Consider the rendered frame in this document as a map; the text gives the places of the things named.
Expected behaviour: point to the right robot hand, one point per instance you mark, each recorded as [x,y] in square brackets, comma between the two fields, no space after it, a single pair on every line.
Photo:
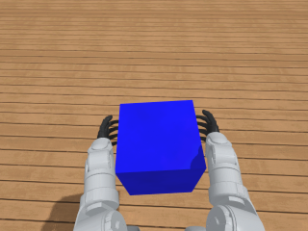
[210,125]

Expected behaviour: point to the left robot hand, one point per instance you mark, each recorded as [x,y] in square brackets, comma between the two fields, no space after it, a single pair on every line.
[104,130]

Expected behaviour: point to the right robot forearm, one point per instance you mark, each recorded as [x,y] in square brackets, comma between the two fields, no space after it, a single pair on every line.
[226,184]

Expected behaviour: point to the left robot forearm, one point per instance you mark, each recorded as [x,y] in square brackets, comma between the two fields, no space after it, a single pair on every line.
[100,192]

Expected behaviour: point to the carton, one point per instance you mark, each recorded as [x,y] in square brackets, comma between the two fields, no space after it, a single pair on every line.
[158,148]

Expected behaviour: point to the robot left upper arm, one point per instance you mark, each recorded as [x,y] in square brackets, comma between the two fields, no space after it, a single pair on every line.
[109,220]

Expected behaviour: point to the robot right upper arm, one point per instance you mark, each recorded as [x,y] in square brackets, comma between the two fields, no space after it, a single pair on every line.
[223,217]

